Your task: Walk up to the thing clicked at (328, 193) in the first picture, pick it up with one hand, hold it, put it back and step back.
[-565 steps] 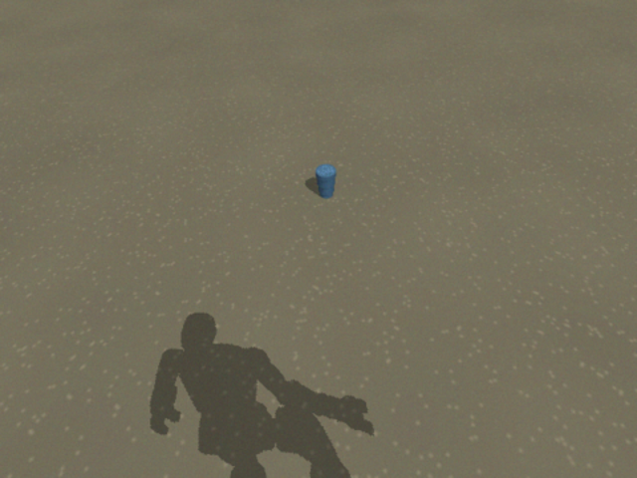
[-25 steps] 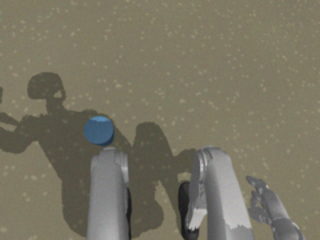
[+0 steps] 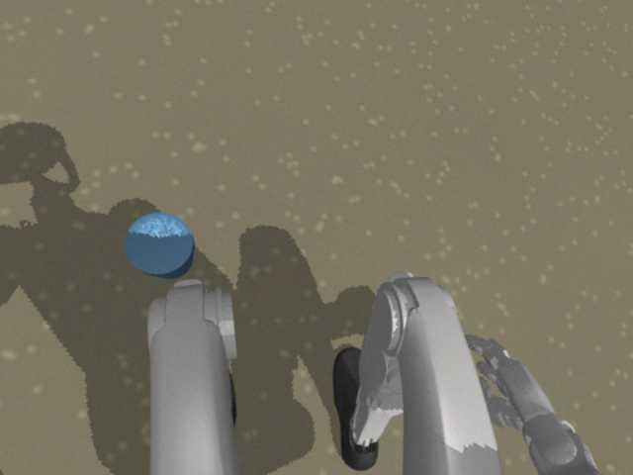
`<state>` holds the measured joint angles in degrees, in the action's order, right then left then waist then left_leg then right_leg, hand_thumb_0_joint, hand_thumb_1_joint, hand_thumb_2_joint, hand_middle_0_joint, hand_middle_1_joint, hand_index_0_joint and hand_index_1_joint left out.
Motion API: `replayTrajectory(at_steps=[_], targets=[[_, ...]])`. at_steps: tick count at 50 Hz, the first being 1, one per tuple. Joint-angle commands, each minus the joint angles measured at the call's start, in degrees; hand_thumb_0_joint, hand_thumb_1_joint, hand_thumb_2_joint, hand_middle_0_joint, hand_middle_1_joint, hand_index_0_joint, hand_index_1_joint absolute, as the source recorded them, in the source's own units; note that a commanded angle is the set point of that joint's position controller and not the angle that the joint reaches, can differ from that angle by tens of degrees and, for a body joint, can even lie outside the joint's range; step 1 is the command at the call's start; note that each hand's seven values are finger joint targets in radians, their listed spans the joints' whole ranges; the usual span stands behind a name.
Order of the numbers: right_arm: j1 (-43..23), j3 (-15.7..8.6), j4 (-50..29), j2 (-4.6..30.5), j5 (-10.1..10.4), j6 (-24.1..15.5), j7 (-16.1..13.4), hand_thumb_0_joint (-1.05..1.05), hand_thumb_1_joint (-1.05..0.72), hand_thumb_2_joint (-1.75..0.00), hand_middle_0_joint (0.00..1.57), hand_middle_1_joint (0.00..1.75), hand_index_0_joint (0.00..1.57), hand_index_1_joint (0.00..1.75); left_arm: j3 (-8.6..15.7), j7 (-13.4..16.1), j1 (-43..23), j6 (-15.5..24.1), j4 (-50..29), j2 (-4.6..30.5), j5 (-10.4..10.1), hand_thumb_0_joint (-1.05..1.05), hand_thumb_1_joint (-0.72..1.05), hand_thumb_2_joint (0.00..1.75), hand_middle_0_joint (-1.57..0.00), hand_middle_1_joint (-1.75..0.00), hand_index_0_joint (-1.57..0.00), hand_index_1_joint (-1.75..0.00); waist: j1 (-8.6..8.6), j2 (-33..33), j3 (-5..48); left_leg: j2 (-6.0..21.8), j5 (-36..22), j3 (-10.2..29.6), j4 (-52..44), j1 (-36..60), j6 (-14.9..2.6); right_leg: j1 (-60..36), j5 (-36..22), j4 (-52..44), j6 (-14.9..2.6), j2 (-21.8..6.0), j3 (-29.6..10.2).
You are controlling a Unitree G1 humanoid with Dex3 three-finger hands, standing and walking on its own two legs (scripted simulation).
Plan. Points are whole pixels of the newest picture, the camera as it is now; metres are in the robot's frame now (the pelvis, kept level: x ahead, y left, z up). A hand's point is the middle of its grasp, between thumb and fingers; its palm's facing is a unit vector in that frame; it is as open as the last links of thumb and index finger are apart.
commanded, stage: approach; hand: left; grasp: from the side
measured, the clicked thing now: (167, 252) +0.40 +0.23 -0.28
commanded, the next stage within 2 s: close in in 0.22 s
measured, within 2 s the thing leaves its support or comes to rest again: neither
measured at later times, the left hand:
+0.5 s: hand (119, 271) +0.36 +0.28 -0.23, palm faces +0.05 -1.00 +0.07, open 17.6 cm
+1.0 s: hand (156, 267) +0.37 +0.23 -0.25, palm faces +0.07 -1.00 +0.04, open 17.6 cm
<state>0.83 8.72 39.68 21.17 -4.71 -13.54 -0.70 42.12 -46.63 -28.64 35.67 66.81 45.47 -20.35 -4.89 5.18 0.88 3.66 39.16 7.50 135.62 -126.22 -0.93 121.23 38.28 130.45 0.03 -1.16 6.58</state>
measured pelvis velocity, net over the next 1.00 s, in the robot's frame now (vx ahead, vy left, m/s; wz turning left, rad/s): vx -0.02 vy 0.02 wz -0.14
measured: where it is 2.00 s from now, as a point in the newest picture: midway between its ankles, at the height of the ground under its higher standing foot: (288, 437)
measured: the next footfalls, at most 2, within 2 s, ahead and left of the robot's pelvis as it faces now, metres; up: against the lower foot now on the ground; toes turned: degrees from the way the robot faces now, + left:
none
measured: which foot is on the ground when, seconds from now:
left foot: down 0.00-1.00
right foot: down 0.00-1.00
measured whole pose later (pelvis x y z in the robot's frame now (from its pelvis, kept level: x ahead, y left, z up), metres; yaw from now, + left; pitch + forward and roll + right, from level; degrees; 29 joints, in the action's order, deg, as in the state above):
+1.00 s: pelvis -0.02 +0.02 -0.07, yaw -8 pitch +9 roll -17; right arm -9.9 27.3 34.5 21.6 -19.8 -6.0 7.8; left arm 25.0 -13.0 -26.1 66.8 80.1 41.1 -11.4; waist -11.4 15.8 -15.7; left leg 2.8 39.2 21.0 153.4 -126.6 -1.3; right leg 116.2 34.0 138.7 2.9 2.5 16.1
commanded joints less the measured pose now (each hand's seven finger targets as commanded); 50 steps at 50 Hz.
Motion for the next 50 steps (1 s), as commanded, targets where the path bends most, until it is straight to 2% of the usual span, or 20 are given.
replayTrajectory(at_steps=[1,3,4,6,8,11,13,16,19,24,25,26,28,29,33,36,43,44,47,50], targets=[[2.81,-3.06,-4.09,15.07,-0.99,-1.44,-0.12,0.0,-0.89,-0.9,0.2,0.3,0.2,0.3,2.65,0.39,-7.94,7.89,-6.51,17.07,-1.01,0.0,-0.53,0.07,-0.06,-0.07,-0.04,-0.09,-0.03,-14.27,31.94,-0.88,-4.75,-1.17,-12.52,25.24,0.38,-12.54,-3.75,-9.47,-2.43,3.63,2.96],[1.42,-2.18,-4.47,15.8,-1.86,-0.92,0.31,0.0,-0.9,-0.9,0.2,0.3,0.2,0.3,4.88,1.63,-6.88,10.5,-8.43,20.76,-0.36,0.0,-0.55,0.08,-0.06,-0.07,-0.03,-0.09,1.13,-17.31,32.91,-0.63,-5.47,-0.79,-12.02,26.06,0.76,-12.99,-4.32,-7.58,-2.59,3.7,3.46],[0.52,-1.55,-4.4,16.04,-2.39,-0.55,0.45,0.0,-0.9,-0.9,0.2,0.3,0.2,0.3,5.17,2.16,-6.9,11.47,-7.59,21.34,-0.04,0.0,-0.56,0.08,-0.06,-0.08,-0.04,-0.1,0.95,-18.77,32.24,-0.42,-5.52,-0.51,-11.74,26.39,0.95,-12.77,-4.52,-6.71,-2.58,3.79,3.71],[-1.02,-0.3,-4.5,16.44,-3.44,0.04,0.78,0.0,-0.91,-0.91,0.2,0.3,0.2,0.3,3.9,2.78,-5.45,13.25,-5.97,18.54,0.14,0.0,-0.53,0.1,-0.06,-0.08,-0.03,-0.1,0.13,-20.4,30.63,-0.02,-7.21,0.25,-11.24,27.18,1.52,-12.67,-6.02,-4.83,-2.61,3.89,4.66],[-2.51,0.35,-4.49,17.29,-4.36,0.77,0.99,0.0,-0.9,-0.91,0.2,0.3,0.2,0.3,5.88,3.6,-3.3,15.19,-5.85,21.23,0.41,0.0,-0.51,0.1,-0.06,-0.08,-0.03,-0.1,0.96,-22.44,31.06,0.32,-9.05,0.77,-10.66,28.79,1.89,-12.79,-7.2,-3.69,-2.61,4.18,5.17],[-4.23,1.81,-4.6,17.67,-6.04,1.69,1.49,0.0,-0.91,-0.91,0.2,0.3,0.2,0.3,1.78,3.83,-4.6,17.83,-5.31,15.92,0.1,0.0,-0.5,0.11,-0.05,-0.08,-0.02,-0.1,-2.33,-23.71,30.85,0.63,-10.82,1.45,-7.97,30.07,2.16,-12.91,-9.14,-2.68,-2.4,4.3,5.97],[-5.0,2.75,-3.99,17.83,-6.95,2.02,1.7,0.0,-0.92,-0.91,0.2,0.3,0.2,0.3,0.83,4.34,-4.06,19.01,-3.02,14.29,0.01,0.0,-0.51,0.09,-0.05,-0.08,-0.03,-0.1,-3.32,-23.22,29.85,0.79,-12.28,2.03,-6.43,29.96,2.36,-13.9,-10.67,-2.41,-2.22,4.53,6.58],[-6.89,4.48,-4.02,18.12,-7.92,2.46,2.16,0.0,-0.92,-0.91,0.2,0.3,0.2,0.3,-4.43,5.4,-6.62,21.1,1.32,9.31,-0.01,0.0,-0.54,0.08,-0.05,-0.09,-0.03,-0.1,-6.8,-19.75,26.0,0.91,-9.48,3.12,-4.45,26.77,2.12,-13.36,-10.05,-2.24,-1.9,4.73,7.9],[-8.29,5.9,-4.04,18.99,-8.95,3.07,2.58,0.0,-0.93,-0.91,0.2,0.3,0.2,0.3,-4.07,7.87,-4.61,23.66,2.62,11.05,0.43,0.0,-0.61,0.02,-0.06,-0.08,-0.06,-0.08,-6.39,-18.86,24.89,0.81,-9.83,3.79,-2.94,25.91,2.21,-15.07,-10.94,-1.57,-1.61,4.89,8.89],[-10.72,7.71,-4.94,19.74,-10.62,3.91,3.85,0.0,-0.93,-0.9,0.2,0.3,0.2,0.3,-5.1,13.82,-5.08,28.25,2.87,9.01,0.74,0.0,-0.61,0.02,-0.06,-0.09,-0.07,-0.08,-6.42,-19.3,22.86,0.75,-10.68,4.44,-1.92,25.21,2.67,-17.25,-12.55,-0.86,-1.38,5.37,10.18],[-10.79,8.08,-5.12,19.7,-10.82,3.97,4.08,0.0,-0.92,-0.9,0.2,0.3,0.2,0.3,-4.22,15.38,-3.57,28.92,2.19,10.07,1.09,0.0,-0.61,0.01,-0.07,-0.09,-0.07,-0.08,-5.27,-20.02,22.34,0.68,-9.72,4.46,-2.22,24.87,2.72,-17.29,-11.83,-0.66,-1.43,5.5,10.55],[-10.63,8.3,-5.18,19.79,-11.22,4.13,4.35,0.0,-0.92,-0.9,0.2,0.3,0.2,0.3,-4.32,16.81,-3.33,29.32,2.69,9.68,1.66,0.0,-0.61,0.03,-0.06,-0.09,-0.07,-0.08,-5.63,-20.14,22.39,0.73,-10.02,4.43,-1.85,24.94,2.75,-18.44,-12.4,-0.8,-1.3,5.62,10.6],[-11.0,8.55,-5.26,19.79,-11.55,4.51,4.77,0.0,-0.92,-0.9,0.2,0.3,0.2,0.3,-5.73,19.26,-2.69,30.08,2.57,8.28,3.07,0.0,-0.61,0.03,-0.06,-0.09,-0.07,-0.08,-5.75,-21.17,20.08,0.8,-8.62,4.75,-2.44,24.59,2.94,-16.73,-11.53,-0.47,-1.4,5.63,11.18],[-10.47,8.54,-4.55,19.78,-11.97,4.78,5.01,0.0,-0.92,-0.9,0.2,0.3,0.2,0.3,-7.59,20.16,-3.6,30.36,2.12,6.82,3.83,0.0,-0.61,0.02,-0.06,-0.08,-0.07,-0.07,-6.81,-21.97,19.57,0.8,-8.29,4.93,-2.44,24.3,3.05,-17.19,-11.78,-0.58,-1.36,5.74,11.39],[-11.2,8.65,-5.18,20.07,-12.5,5.63,5.63,0.0,-0.91,-0.9,0.2,0.3,0.2,0.3,-11.92,23.78,-3.91,30.81,1.71,4.38,6.26,0.0,-0.61,0.02,-0.06,-0.07,-0.07,-0.06,-8.05,-22.42,15.47,0.88,-4.75,5.91,-3.71,22.63,3.25,-14.58,-10.03,-0.29,-1.3,5.72,12.69],[-11.69,9.02,-5.78,20.71,-12.83,6.14,6.15,0.0,-0.91,-0.9,0.2,0.3,0.2,0.3,-15.31,25.38,-5.18,31.61,1.63,2.12,6.4,0.0,-0.6,0.0,-0.06,-0.07,-0.07,-0.05,-10.11,-20.81,14.36,0.65,-2.64,7.01,-3.42,21.64,3.12,-14.26,-9.16,-0.44,-1.01,5.8,13.61],[-12.07,10.42,-6.86,20.95,-13.73,6.79,7.12,0.0,-0.9,-0.9,0.2,0.3,0.2,0.3,-16.35,31.48,-8.12,33.77,4.54,2.1,6.96,0.0,-0.59,0.03,-0.07,-0.08,-0.08,-0.06,-11.8,-15.96,10.73,0.31,3.82,8.58,-3.03,17.78,2.23,-13.83,-5.52,-1.57,-0.36,6.15,14.26],[-12.26,10.55,-7.13,20.87,-13.84,6.93,7.19,0.0,-0.9,-0.9,0.2,0.3,0.2,0.3,-16.07,32.3,-6.71,34.02,5.22,2.41,7.45,0.0,-0.59,0.04,-0.07,-0.08,-0.08,-0.06,-10.96,-15.39,10.68,0.43,3.44,8.69,-3.33,18.18,2.28,-13.9,-5.73,-1.61,-0.43,6.22,14.28],[-12.65,11.45,-7.6,20.66,-14.8,7.5,7.45,0.0,-0.9,-0.9,0.2,0.3,0.2,0.3,-16.91,33.77,-6.34,35.33,6.76,2.56,8.7,0.0,-0.54,0.06,-0.07,-0.08,-0.08,-0.06,-11.61,-16.04,10.04,0.44,2.92,9.15,-3.24,18.03,2.42,-14.36,-6.08,-1.14,-0.5,6.41,14.55],[-12.83,11.95,-8.04,20.63,-15.26,7.92,7.66,0.0,-0.9,-0.9,0.2,0.3,0.2,0.3,-16.86,35.21,-4.54,35.98,7.99,3.13,9.78,0.0,-0.45,0.09,-0.11,-0.07,-0.11,-0.07,-10.45,-17.13,9.55,0.63,1.34,9.0,-3.35,18.73,2.56,-14.82,-7.34,-0.81,-0.65,6.63,14.29]])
